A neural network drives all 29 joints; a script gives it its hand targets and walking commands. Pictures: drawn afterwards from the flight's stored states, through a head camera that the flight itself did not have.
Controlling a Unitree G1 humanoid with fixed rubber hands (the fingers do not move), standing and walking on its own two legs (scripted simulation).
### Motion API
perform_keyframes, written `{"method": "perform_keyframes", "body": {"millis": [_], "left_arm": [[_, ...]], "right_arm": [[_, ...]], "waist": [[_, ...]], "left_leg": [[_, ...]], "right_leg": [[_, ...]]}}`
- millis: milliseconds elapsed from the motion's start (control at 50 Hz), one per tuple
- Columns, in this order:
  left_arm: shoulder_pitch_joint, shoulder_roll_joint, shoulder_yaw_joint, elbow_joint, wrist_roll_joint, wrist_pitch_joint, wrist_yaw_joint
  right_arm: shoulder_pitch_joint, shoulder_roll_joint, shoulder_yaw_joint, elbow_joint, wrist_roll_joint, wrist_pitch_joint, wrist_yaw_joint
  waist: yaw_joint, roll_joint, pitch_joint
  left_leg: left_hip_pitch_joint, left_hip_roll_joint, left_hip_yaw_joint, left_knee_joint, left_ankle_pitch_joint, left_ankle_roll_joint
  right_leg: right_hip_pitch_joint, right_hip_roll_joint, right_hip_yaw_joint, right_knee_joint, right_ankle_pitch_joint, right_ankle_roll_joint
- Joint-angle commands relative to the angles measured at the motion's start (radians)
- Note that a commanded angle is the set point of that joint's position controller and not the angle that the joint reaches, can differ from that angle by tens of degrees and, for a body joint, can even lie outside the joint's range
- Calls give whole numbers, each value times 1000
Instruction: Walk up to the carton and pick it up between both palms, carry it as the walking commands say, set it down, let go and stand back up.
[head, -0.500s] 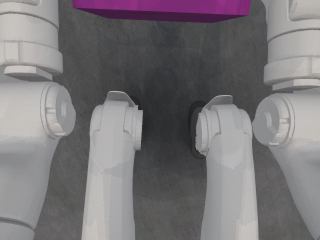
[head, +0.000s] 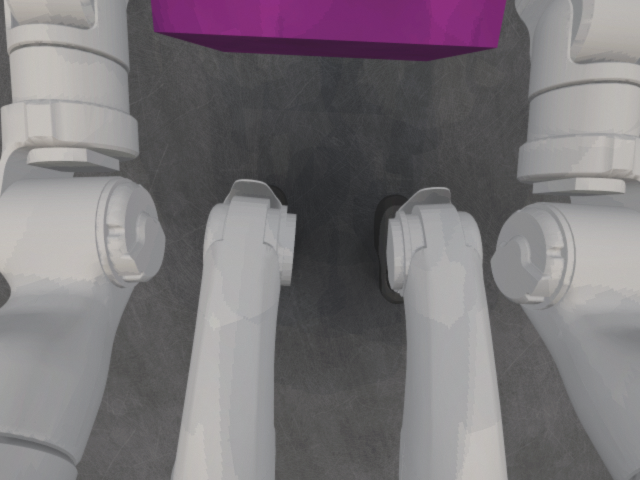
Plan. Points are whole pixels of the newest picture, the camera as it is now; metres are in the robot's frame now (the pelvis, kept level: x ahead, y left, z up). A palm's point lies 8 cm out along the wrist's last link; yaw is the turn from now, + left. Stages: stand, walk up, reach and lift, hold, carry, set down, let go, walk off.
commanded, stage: reach and lift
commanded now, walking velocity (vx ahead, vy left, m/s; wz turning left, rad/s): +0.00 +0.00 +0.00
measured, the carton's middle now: out of the picture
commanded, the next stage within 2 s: none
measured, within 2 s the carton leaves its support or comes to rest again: neither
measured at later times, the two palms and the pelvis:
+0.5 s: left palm out of the picture +0.54 +0.20 -0.04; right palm out of the picture +0.54 -0.14 -0.05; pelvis -0.01 +0.00 +0.05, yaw +1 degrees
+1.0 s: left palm out of the picture +0.52 +0.19 +0.03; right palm out of the picture +0.52 -0.15 +0.03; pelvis +0.00 -0.01 +0.11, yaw +1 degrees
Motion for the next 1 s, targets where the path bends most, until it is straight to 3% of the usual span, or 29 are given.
{"method": "perform_keyframes", "body": {"millis": [0,20,60,160,200,220,260,320,400,420,440,460,520,540,560,580,600,640,660,680,700,720,760,780,820,840,860,900,980], "left_arm": [[-740,-1103,-449,-220,-210,-56,-314],[-726,-1114,-489,-279,-233,-52,-318],[-735,-1075,-439,-182,-184,-47,-322],[-781,-1070,-464,-269,-194,-51,-327],[-762,-1101,-455,-275,-201,-52,-332],[-750,-1119,-476,-310,-208,-54,-338],[-710,-1092,-466,-286,-197,-49,-333],[-693,-1138,-491,-256,-207,-43,-330],[-714,-1120,-490,-311,-221,-48,-333],[-686,-1134,-471,-195,-196,-37,-339],[-711,-1116,-497,-319,-204,-52,-335],[-681,-1149,-479,-246,-206,-36,-338],[-662,-1174,-481,-237,-193,-33,-335],[-693,-1198,-518,-315,-221,-42,-337],[-704,-1175,-518,-340,-215,-44,-334],[-722,-1186,-526,-330,-227,-40,-336],[-669,-1182,-534,-314,-207,-39,-328],[-653,-1171,-529,-269,-188,-36,-318],[-630,-1204,-507,-286,-186,-42,-322],[-661,-1220,-560,-391,-231,-45,-319],[-614,-1179,-559,-378,-234,-40,-324],[-562,-1199,-536,-301,-215,-35,-325],[-602,-1170,-497,-365,-207,-46,-327],[-580,-1144,-488,-266,-182,-49,-334],[-569,-1175,-527,-353,-209,-57,-336],[-601,-1166,-530,-379,-206,-60,-337],[-630,-1179,-592,-427,-215,-57,-335],[-598,-1188,-602,-407,-242,-47,-322],[-555,-1175,-527,-350,-191,-67,-331]], "right_arm": [[-839,982,544,-175,216,-42,357],[-837,978,577,-242,226,-41,361],[-808,995,514,-136,201,-33,362],[-823,1083,581,-190,246,-28,362],[-745,1078,535,-136,215,-20,363],[-780,1075,566,-229,229,-31,363],[-777,1069,571,-234,243,-28,360],[-772,1024,554,-223,223,-35,359],[-774,1066,594,-259,233,-32,363],[-812,1031,567,-234,227,-32,360],[-789,1111,618,-249,242,-27,363],[-793,1057,611,-260,229,-24,363],[-750,1062,572,-211,217,-25,369],[-697,1060,569,-234,205,-35,370],[-677,1074,593,-221,213,-31,375],[-696,1042,559,-223,201,-35,374],[-702,1062,565,-197,218,-34,382],[-715,1027,554,-211,216,-46,389],[-706,1072,579,-198,229,-41,393],[-691,1088,629,-268,243,-33,388],[-687,1091,658,-300,258,-25,381],[-694,1094,641,-296,250,-27,368],[-648,1154,628,-259,235,-12,375],[-663,1116,613,-214,229,-25,371],[-632,1126,658,-309,233,-37,371],[-647,1144,675,-316,244,-31,367],[-640,1128,680,-324,257,-38,364],[-630,1088,679,-339,251,-39,353],[-543,1144,629,-208,216,-38,370]], "waist": [[-5,53,-2413],[-37,10,-2494],[-31,34,-2354],[43,18,-2478],[17,36,-2434],[5,25,-2525],[26,14,-2502],[-21,65,-2442],[-1,5,-2538],[-10,20,-2407],[39,-18,-2525],[-2,-10,-2486],[-18,40,-2434],[-56,39,-2516],[-15,54,-2530],[-60,75,-2518],[-25,102,-2478],[-39,113,-2447],[9,83,-2437],[-43,39,-2596],[8,46,-2619],[-16,13,-2533],[17,-14,-2476],[17,9,-2370],[6,-23,-2533],[46,-27,-2550],[13,48,-2658],[-4,41,-2570],[22,33,-2366]], "left_leg": [[818,-56,149,-171,287,38],[853,-55,142,-180,305,39],[799,-49,136,-201,205,49],[824,-58,154,-226,252,50],[830,-62,156,-263,225,39],[866,-60,153,-261,265,40],[885,-61,135,-271,278,41],[906,-61,139,-277,266,37],[941,-67,138,-305,250,41],[858,-63,140,-323,170,50],[924,-69,137,-335,247,53],[924,-67,133,-343,185,50],[982,-61,117,-380,171,40],[1050,-61,105,-373,226,30],[1044,-63,120,-373,271,26],[1090,-61,103,-385,229,26],[1092,-56,101,-385,229,21],[1095,-51,93,-385,190,20],[1061,-62,105,-402,201,25],[1152,-66,99,-418,262,31],[1121,-74,125,-404,302,26],[1075,-73,124,-421,274,40],[1053,-79,125,-459,208,52],[946,-69,131,-446,169,46],[1077,-66,105,-464,289,44],[1054,-78,123,-468,294,39],[1140,-73,108,-463,316,38],[1207,-68,81,-490,308,35],[1077,-61,102,-531,207,41]], "right_leg": [[625,59,-129,-177,223,-53],[704,61,-138,-184,268,-47],[584,57,-147,-189,167,-51],[742,58,-114,-229,224,-40],[726,64,-120,-249,202,-48],[788,66,-119,-254,253,-47],[752,70,-125,-259,241,-39],[731,68,-122,-272,226,-50],[835,67,-114,-311,226,-48],[784,62,-116,-323,156,-43],[886,67,-106,-320,225,-34],[849,63,-114,-334,171,-37],[784,68,-131,-356,140,-43],[810,70,-134,-352,194,-52],[841,65,-109,-369,234,-56],[804,71,-130,-365,206,-57],[745,72,-130,-357,197,-56],[693,69,-126,-373,148,-54],[764,67,-110,-391,160,-61],[908,78,-118,-409,228,-48],[959,71,-99,-403,268,-41],[945,75,-102,-427,233,-33],[980,73,-81,-453,187,-37],[915,68,-71,-448,158,-37],[1013,67,-88,-452,264,-37],[1056,68,-69,-468,277,-36],[1086,77,-73,-443,305,-45],[1002,76,-86,-470,256,-41],[999,59,-63,-519,185,-42]]}}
